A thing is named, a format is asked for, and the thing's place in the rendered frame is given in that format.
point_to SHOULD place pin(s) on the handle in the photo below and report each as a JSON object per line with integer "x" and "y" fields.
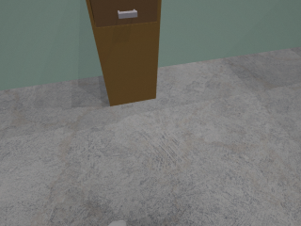
{"x": 127, "y": 14}

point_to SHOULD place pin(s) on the cabinet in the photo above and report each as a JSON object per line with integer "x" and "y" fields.
{"x": 128, "y": 54}

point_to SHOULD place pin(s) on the drawer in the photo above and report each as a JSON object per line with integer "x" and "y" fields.
{"x": 105, "y": 12}

